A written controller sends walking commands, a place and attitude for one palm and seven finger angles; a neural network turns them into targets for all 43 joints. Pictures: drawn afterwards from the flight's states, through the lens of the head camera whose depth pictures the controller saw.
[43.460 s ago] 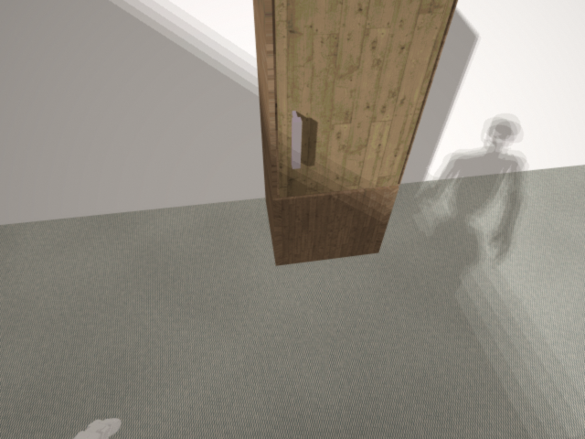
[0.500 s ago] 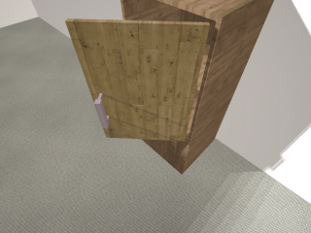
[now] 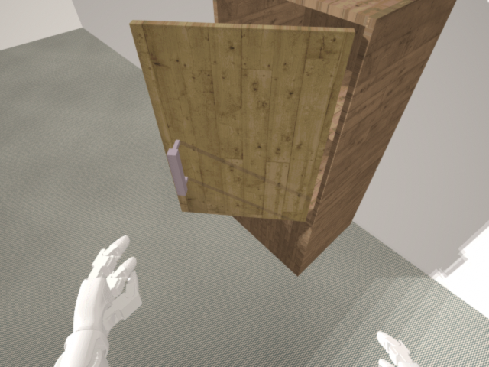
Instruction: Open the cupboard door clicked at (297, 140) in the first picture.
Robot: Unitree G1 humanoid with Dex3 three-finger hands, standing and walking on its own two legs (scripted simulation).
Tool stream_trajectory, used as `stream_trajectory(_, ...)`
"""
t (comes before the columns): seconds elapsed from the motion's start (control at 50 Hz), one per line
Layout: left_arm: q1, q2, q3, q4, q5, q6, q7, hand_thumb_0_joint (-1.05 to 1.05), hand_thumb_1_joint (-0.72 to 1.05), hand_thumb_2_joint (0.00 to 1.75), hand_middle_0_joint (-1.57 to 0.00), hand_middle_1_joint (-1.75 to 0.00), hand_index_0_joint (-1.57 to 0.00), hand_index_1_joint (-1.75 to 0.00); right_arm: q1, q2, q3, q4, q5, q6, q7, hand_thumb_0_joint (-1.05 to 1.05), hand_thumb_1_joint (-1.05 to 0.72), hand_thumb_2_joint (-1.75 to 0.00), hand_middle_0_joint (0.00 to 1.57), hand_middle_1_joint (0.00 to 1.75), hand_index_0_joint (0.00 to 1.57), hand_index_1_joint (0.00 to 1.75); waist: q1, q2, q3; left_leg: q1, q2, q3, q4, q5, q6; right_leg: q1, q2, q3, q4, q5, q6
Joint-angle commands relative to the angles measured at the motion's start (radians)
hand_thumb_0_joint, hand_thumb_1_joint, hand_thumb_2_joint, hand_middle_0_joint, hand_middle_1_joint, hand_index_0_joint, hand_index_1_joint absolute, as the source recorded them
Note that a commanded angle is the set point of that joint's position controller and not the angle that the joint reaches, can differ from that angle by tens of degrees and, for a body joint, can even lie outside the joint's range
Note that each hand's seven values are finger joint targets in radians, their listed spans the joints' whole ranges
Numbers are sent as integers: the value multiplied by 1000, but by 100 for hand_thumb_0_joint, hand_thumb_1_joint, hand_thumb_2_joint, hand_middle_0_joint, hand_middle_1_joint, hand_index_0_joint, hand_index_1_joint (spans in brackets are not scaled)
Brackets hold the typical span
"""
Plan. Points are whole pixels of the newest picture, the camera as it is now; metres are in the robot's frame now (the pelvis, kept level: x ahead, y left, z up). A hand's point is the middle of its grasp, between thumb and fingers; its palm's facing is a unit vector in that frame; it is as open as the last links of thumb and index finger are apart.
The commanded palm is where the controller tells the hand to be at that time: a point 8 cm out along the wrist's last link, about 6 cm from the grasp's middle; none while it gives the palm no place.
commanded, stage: raise the hand with hooked fingers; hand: left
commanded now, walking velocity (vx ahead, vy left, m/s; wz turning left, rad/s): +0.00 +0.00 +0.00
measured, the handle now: (179, 168) +0.61 +0.19 -0.09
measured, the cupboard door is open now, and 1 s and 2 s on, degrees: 41 41 41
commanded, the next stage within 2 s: move the hooked fingers beside the handle in 1.88 s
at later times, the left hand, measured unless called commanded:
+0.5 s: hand (129, 327) +0.21 +0.21 -0.06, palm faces -0.18 -0.98 -0.05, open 10.4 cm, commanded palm +0.17 +0.27 -0.06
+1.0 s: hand (88, 326) +0.21 +0.27 -0.06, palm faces -0.05 -1.00 -0.07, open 13.3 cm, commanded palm +0.19 +0.32 -0.06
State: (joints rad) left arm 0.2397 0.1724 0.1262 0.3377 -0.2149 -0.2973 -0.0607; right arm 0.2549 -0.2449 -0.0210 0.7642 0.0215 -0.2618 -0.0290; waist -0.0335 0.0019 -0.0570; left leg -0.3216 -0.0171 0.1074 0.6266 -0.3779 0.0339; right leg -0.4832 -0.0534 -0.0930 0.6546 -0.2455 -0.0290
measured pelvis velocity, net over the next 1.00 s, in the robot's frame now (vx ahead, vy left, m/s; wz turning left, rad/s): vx -0.04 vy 0.02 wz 0.06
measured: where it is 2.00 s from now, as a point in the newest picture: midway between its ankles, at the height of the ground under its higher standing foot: outside the picture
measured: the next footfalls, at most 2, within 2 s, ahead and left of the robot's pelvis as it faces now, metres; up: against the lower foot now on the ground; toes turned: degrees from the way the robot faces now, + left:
none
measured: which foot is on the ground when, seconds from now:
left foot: down 0.00-1.00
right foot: down 0.00-1.00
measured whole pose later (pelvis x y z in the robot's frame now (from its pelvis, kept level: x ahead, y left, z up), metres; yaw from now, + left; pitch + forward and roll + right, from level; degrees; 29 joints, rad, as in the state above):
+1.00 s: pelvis -0.04 +0.02 -0.10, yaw +3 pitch +19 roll -3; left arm 0.17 0.39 0.34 0.18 -0.37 -0.39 -0.52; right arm 0.22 -0.30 0.02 0.49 0.03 -0.25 -0.04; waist -0.01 -0.01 -0.13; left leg -1.02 -0.01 0.01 1.32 -0.62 0.06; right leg -1.10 -0.05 -0.12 1.20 -0.42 -0.02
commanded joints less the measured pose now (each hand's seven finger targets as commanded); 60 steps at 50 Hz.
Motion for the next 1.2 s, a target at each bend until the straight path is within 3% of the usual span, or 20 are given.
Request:
stream_trajectory(0.0, 273, 30, 45, -19, -66, -295, -224, 0, 62, 78, -22, -48, -22, -48, -113, -151, -64, -275, -8, -80, 45, 0, -90, -90, 20, 30, 20, 30, 86, -178, -41, -370, -19, -61, 129, 17, -54, -41, 12, 69, 98, -155, -12)
stream_trajectory(0.02, 271, 70, 76, 0, -66, -349, -283, 0, 60, 77, -22, -50, -22, -50, -108, -162, -71, -302, -12, -76, 61, 0, -90, -90, 20, 30, 20, 30, 93, -62, -62, -382, -27, -59, 182, 36, -62, -57, 4, 94, 152, -116, -29)
stream_trajectory(0.06, 180, 138, 95, 0, -50, -444, -377, 0, 55, 75, -22, -53, -22, -53, -119, -165, -70, -332, -10, -73, 68, 0, -90, -90, 20, 30, 20, 30, 68, -65, -123, -493, -29, -65, 303, 34, -52, -138, 2, 124, 249, -82, -27)
stream_trajectory(0.1, 92, 169, 116, -80, -67, -451, -410, 0, 50, 73, -23, -55, -23, -55, -118, -166, -71, -374, -3, -68, 59, 0, -90, -90, 20, 30, 20, 30, 70, -67, -192, -595, -27, -68, 378, 8, -33, -194, 3, 151, 311, -123, -15)
stream_trajectory(0.16, -56, 198, 153, -298, -136, -437, -411, 0, 43, 70, -23, -60, -23, -60, -105, -158, -66, -420, -2, -69, 46, 0, -90, -90, 20, 30, 20, 30, 65, 49, -308, -589, -16, -86, 437, -17, -25, -228, 11, 172, 351, -208, -11)
stream_trajectory(0.2, -123, 227, 160, -513, -154, -437, -387, 0, 39, 68, -24, -63, -24, -63, -88, -158, -61, -424, -8, -71, 35, 0, -90, -90, 20, 30, 20, 30, 51, 156, -421, -525, -6, -105, 464, 102, -19, -211, 26, 146, 404, -60, -14)
stream_trajectory(0.22, -183, 259, 157, -610, -161, -429, -384, 0, 36, 67, -24, -64, -24, -64, -74, -173, -56, -412, -20, -66, 30, 0, -90, -90, 20, 30, 20, 30, 28, 154, -458, -503, 5, -122, 490, 166, -22, -228, 39, 128, 447, 8, -17)
stream_trajectory(0.26, -107, 190, 81, -596, -129, -395, -385, 0, 32, 65, -24, -68, -24, -68, -77, -165, -47, -399, -10, -60, 22, 0, -90, -90, 20, 30, 20, 30, 2, 123, -398, -539, 15, -133, 493, 80, -5, -288, 38, 123, 420, -95, -11)
stream_trajectory(0.32, -113, 232, 89, -561, -106, -286, -396, 0, 25, 62, -25, -72, -25, -72, -66, -184, -37, -367, -12, -43, 11, 0, -90, -90, 20, 30, 20, 30, -14, 149, -373, -554, 24, -157, 507, 166, -10, -327, 51, 71, 458, -32, -12)
stream_trajectory(0.4, 39, 230, 148, -392, -103, -95, -427, 0, 15, 58, -25, -78, -25, -78, -83, -171, -46, -384, 16, -12, 6, 0, -90, -90, 20, 30, 20, 30, 20, -23, -409, -644, 10, -156, 474, 111, -16, -257, 42, 50, 423, -65, 17)
stream_trajectory(0.46, 42, 279, 238, -390, -154, -26, -434, 0, 8, 55, -26, -82, -26, -82, -118, -164, -39, -423, 27, 3, 1, 0, -90, -90, 20, 30, 20, 30, 63, -54, -449, -664, -3, -148, 449, 84, -23, -200, 31, 60, 409, -106, 18)
stream_trajectory(0.54, -7, 302, 285, -481, -184, -88, -378, 0, -1, 51, -27, -88, -27, -88, -101, -140, -29, -430, 13, -17, -2, 0, -90, -90, 20, 30, 20, 30, 84, -18, -460, -649, 1, -149, 430, 81, -29, -203, 38, 68, 409, -143, 7)
stream_trajectory(0.6, -47, 275, 242, -448, -159, -163, -347, 0, -8, 48, -27, -93, -27, -93, -72, -148, -25, -399, 8, -31, -4, 0, -90, -90, 20, 30, 20, 30, 41, -30, -368, -672, 5, -152, 435, -2, -24, -293, 41, 65, 396, -244, 8)
stream_trajectory(0.66, -95, 281, 203, -396, -130, -202, -370, 0, -15, 45, -27, -98, -27, -98, -55, -172, -21, -382, 5, -39, -6, 0, -90, -90, 20, 30, 20, 30, 15, 38, -318, -673, 1, -160, 431, -78, -22, -373, 39, 51, 409, -285, 1)
stream_trajectory(0.72, -106, 313, 207, -334, -128, -182, -412, 0, -22, 42, -28, -102, -28, -102, -41, -196, -24, -384, 14, -41, -16, 0, -90, -90, 20, 30, 20, 30, 8, 49, -296, -663, 1, -172, 418, -107, -22, -399, 46, 43, 411, -286, -5)
stream_trajectory(0.82, -143, 440, 316, -397, -164, -148, -450, 0, -34, 37, -29, -110, -29, -110, -33, -208, -26, -408, 15, -32, -24, 0, -90, -90, 20, 30, 20, 30, 41, 88, -376, -606, 0, -174, 407, -2, -25, -316, 55, 39, 411, -205, -10)
stream_trajectory(0.88, -133, 416, 336, -386, -190, -159, -449, 0, -41, 34, -29, -114, -29, -114, -28, -200, -24, -402, 12, -27, -24, 0, -90, -90, 20, 30, 20, 30, 41, 69, -401, -598, 2, -168, 431, 73, -25, -296, 60, 36, 417, -149, -3)
stream_trajectory(0.96, -181, 380, 293, -313, -186, -158, -468, 0, -50, 30, -30, -120, -30, -120, -28, -209, -19, -386, 11, -24, -19, 0, -90, -90, 20, 30, 20, 30, 17, 112, -339, -599, 4, -173, 444, 54, -36, -377, 67, 23, 435, -160, -5)
stream_trajectory(1.08, -234, 458, 326, -261, -168, -100, -540, 0, -50, 30, -30, -120, -30, -120, -14, -228, -22, -394, 16, -18, -16, 0, -90, -90, 20, 30, 20, 30, 19, 88, -401, -587, 10, -174, 453, 118, -33, -345, 67, 30, 433, -103, -5)
stream_trajectory(1.18, -288, 519, 406, -301, -206, -118, -552, 0, -50, 30, -30, -120, -30, -120, -16, -218, -19, -394, 10, -16, -17, 0, -90, -90, 20, 30, 20, 30, 40, 119, -452, -548, 14, -181, 461, 213, -46, -323, 73, 24, 454, -53, -9)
